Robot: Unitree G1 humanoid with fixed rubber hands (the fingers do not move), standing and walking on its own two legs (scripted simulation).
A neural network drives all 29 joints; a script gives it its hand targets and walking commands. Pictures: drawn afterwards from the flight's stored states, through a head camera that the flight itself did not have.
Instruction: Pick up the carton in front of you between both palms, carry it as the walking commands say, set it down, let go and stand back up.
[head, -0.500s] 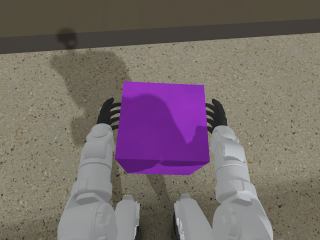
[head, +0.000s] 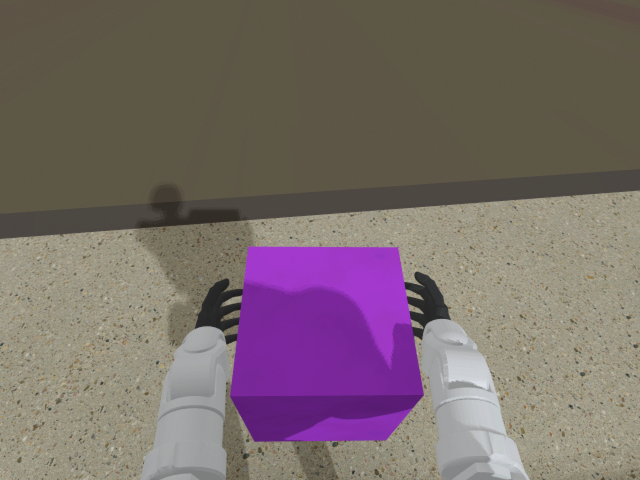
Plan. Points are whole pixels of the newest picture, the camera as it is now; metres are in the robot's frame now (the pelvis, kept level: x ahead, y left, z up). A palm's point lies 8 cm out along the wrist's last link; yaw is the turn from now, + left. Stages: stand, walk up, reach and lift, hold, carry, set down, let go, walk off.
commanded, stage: reach and lift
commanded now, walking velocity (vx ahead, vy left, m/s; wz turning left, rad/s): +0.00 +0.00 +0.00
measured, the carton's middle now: (322, 350) +0.31 +0.00 -0.06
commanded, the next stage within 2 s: hold in 1.08 s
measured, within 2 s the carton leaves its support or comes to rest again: neither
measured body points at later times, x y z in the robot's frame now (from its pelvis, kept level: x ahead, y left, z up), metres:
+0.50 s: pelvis -0.01 +0.00 +0.01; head -0.02 +0.00 +0.46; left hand +0.31 +0.15 +0.03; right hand +0.31 -0.15 +0.03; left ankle +0.02 +0.13 -0.73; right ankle +0.01 -0.13 -0.73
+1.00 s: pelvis +0.01 +0.00 +0.02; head -0.02 +0.00 +0.46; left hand +0.31 +0.15 +0.04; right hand +0.31 -0.15 +0.04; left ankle +0.02 +0.13 -0.73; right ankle +0.01 -0.13 -0.73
